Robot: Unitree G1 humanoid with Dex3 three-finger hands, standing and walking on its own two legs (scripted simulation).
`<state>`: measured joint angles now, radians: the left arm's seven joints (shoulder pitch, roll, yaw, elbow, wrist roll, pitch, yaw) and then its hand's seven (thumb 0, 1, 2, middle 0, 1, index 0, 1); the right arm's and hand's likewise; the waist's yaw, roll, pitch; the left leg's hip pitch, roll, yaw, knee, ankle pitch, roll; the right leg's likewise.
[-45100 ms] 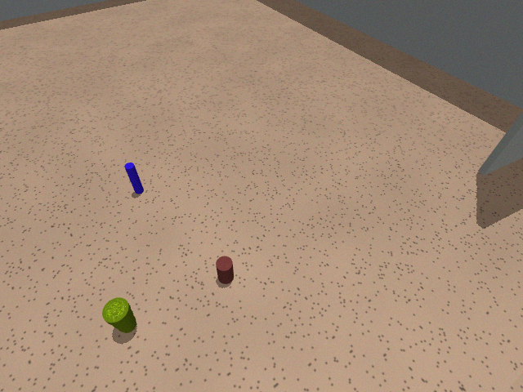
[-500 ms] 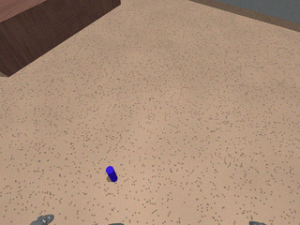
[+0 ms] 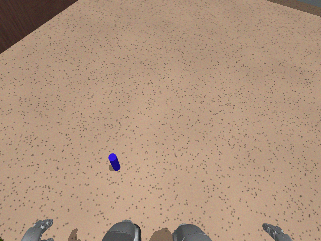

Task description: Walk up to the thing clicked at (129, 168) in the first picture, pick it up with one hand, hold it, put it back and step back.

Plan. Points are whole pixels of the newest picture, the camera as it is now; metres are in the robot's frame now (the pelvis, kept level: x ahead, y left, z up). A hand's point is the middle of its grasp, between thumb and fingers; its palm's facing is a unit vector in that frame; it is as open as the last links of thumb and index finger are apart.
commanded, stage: step back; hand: left
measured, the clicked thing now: (114, 162) +0.51 +0.23 -0.67
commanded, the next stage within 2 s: none
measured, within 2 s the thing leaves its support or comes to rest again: neither
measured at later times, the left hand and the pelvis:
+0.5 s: hand out of the picture -0.01 +0.26 -0.14, palm faces +0.04 -0.93 -0.36, open 7.4 cm; pelvis -0.13 -0.01 +0.00, yaw +3 degrees
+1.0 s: hand out of the picture -0.22 +0.21 -0.13, palm faces +0.01 -0.90 -0.43, open 7.4 cm; pelvis -0.29 -0.06 +0.00, yaw +1 degrees
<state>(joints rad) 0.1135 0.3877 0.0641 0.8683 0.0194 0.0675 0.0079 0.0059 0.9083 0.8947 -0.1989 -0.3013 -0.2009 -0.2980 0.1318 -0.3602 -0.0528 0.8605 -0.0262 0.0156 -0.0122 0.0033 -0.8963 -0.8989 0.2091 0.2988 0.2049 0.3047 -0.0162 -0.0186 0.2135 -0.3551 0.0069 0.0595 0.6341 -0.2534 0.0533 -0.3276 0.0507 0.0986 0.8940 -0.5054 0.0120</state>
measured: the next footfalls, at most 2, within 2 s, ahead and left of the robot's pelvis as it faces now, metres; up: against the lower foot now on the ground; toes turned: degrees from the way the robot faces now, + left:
right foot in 0.06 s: +0.00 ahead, -0.13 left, +0.00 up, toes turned +3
left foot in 0.40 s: -0.08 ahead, +0.10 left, +0.00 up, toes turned +1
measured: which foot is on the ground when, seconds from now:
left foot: down 0.00-0.08, up 0.10-0.38, down 0.40-0.80, up 0.82-1.00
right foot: up 0.00-0.04, down 0.06-0.40, up 0.42-0.76, down 0.78-1.00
